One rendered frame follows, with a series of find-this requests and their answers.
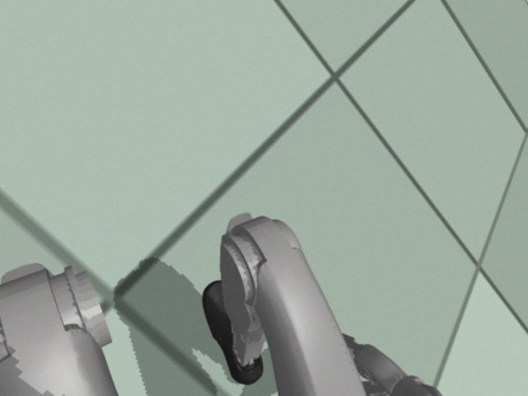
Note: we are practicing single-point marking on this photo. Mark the right robot hand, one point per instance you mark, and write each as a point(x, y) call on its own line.
point(374, 365)

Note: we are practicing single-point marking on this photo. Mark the right robot arm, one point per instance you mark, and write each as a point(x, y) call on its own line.
point(413, 386)

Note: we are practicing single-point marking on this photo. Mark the right robot foot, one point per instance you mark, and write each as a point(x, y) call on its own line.
point(220, 327)

